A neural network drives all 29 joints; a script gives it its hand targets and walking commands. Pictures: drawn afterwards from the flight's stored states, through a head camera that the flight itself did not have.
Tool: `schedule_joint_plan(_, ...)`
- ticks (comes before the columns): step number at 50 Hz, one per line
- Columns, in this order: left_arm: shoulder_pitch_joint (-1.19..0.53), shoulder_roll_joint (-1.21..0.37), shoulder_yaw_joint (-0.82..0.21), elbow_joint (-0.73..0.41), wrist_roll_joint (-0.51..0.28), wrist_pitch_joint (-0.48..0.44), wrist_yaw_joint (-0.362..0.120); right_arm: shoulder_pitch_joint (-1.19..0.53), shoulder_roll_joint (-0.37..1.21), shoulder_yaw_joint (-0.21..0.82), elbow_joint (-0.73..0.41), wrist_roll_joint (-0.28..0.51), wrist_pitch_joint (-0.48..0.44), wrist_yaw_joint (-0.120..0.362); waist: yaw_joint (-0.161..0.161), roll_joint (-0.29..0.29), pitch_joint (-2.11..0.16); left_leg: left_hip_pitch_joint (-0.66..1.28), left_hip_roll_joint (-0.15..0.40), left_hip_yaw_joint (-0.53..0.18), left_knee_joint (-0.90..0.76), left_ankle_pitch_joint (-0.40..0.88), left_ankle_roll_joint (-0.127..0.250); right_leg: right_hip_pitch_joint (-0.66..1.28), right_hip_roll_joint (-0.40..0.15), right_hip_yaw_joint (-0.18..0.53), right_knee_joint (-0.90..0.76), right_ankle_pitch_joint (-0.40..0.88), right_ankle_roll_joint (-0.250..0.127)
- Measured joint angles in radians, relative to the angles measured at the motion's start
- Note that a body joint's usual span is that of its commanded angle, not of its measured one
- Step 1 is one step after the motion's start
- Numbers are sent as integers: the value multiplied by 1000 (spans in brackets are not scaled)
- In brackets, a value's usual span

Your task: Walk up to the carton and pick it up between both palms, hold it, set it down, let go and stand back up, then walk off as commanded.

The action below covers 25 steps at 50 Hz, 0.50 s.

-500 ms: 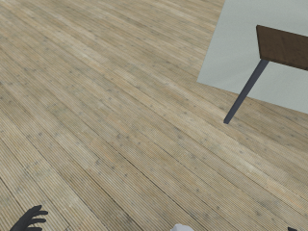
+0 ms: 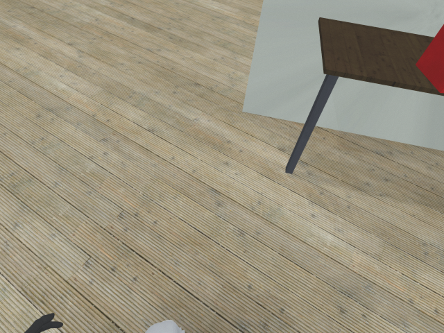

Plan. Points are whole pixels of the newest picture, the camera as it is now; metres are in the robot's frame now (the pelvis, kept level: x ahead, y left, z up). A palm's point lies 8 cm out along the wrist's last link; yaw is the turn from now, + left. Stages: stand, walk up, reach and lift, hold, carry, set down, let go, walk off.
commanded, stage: walk up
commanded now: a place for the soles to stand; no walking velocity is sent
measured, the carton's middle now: out of the picture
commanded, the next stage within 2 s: none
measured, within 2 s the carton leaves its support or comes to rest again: neither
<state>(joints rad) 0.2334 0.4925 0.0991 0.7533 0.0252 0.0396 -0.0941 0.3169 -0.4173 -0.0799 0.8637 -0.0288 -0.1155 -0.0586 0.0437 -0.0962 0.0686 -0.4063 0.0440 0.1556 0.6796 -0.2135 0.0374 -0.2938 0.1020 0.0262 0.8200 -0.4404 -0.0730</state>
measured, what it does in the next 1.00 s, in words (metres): steps to the right, turning right: right foot, then left foot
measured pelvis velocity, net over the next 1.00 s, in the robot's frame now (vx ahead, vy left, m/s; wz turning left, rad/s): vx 0.23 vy -0.32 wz -0.29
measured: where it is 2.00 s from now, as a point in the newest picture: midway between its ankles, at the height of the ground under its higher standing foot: (370, 293)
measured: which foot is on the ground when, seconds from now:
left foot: down 0.00-0.38, up 0.40-0.64, down 0.66-1.00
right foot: up 0.00-0.30, down 0.32-0.68, up 0.70-1.00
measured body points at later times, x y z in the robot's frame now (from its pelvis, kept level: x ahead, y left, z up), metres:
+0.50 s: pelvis +0.12 -0.18 +0.00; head +0.14 -0.18 +0.45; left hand +0.28 +0.15 -0.08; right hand +0.15 -0.55 -0.09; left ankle +0.11 -0.02 -0.64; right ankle +0.14 -0.30 -0.71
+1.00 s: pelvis +0.23 -0.32 +0.00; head +0.25 -0.29 +0.44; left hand +0.48 -0.04 -0.10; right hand +0.14 -0.71 -0.04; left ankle +0.28 -0.15 -0.71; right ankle +0.28 -0.53 -0.69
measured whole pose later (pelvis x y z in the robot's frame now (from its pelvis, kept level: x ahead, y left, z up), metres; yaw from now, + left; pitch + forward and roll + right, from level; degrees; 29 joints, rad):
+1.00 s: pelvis +0.23 -0.32 +0.00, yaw -17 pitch -3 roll +2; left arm 0.16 0.53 0.13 0.77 0.04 0.03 -0.13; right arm 0.36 -0.53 -0.12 0.90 -0.03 -0.13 -0.04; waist -0.04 -0.14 0.05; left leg -0.28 0.17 0.16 0.73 -0.38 -0.05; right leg -0.54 -0.14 0.07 0.88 -0.37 0.01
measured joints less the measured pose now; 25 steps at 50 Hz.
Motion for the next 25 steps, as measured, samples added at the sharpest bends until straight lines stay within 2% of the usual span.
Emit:
schedule_joint_plan(3,14,-24,-18,29,14,13,-8,-17,-32,-13,-15,3,8,-5,-29,-18,-22,44,42,33,11,-77,-14,-101,2,26,232,-9,44)
schedule_joint_plan(6,-6,-14,-13,47,20,8,-20,-17,-55,-24,-22,7,1,-7,-56,-42,-31,110,71,52,-27,-83,-49,-158,-56,41,299,43,81)
schedule_joint_plan(8,-27,-1,1,40,22,6,-31,-10,-69,-27,-13,8,-7,-4,-63,-55,-37,142,90,60,-46,-88,-69,-185,-106,56,261,69,100)
schedule_joint_plan(11,-56,20,18,25,18,2,-48,-8,-90,-32,3,4,-10,6,-60,-61,-34,181,127,80,-56,-105,-100,-208,-180,68,135,78,107)
schedule_joint_plan(14,-78,36,30,24,15,1,-63,-13,-113,-38,15,3,-13,15,-65,-47,-25,210,169,91,-39,-136,-130,-201,-231,58,-3,87,94)
schedule_joint_plan(16,-85,43,35,30,11,-2,-67,-16,-128,-41,26,6,-9,20,-73,-29,-25,223,202,85,-10,-168,-145,-171,-241,39,-70,130,84)
schedule_joint_plan(17,-88,39,37,37,10,-5,-65,-21,-135,-43,34,7,-4,21,-75,-6,-21,225,229,73,15,-190,-142,-161,-227,19,-70,186,101)
schedule_joint_plan(19,-94,13,35,45,9,-15,-55,-29,-152,-48,52,8,13,20,-74,71,-3,204,283,-8,112,-221,-73,-137,-172,-33,-27,159,116)
schedule_joint_plan(20,-86,6,32,40,10,-23,-46,-35,-147,-45,60,14,25,20,-62,85,-3,166,262,-63,213,-270,-51,-137,-155,-38,-7,126,113)
schedule_joint_plan(22,-57,-7,26,41,5,-31,-32,-63,-120,-31,75,21,44,17,-30,85,-10,83,170,-122,407,-337,-29,-130,-138,-25,-11,113,90)
schedule_joint_plan(25,-13,-19,11,49,1,-25,-11,-85,-80,-7,71,31,34,18,0,101,-11,-27,85,-102,519,-300,-13,-72,-115,-34,-90,114,67)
